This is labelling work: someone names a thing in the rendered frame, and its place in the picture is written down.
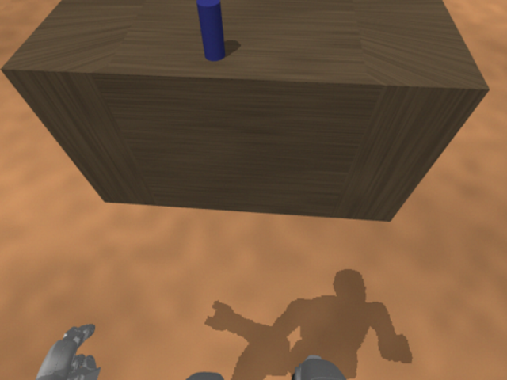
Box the can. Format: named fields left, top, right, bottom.
left=196, top=0, right=225, bottom=61

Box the left robot hand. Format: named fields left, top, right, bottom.
left=36, top=324, right=101, bottom=380

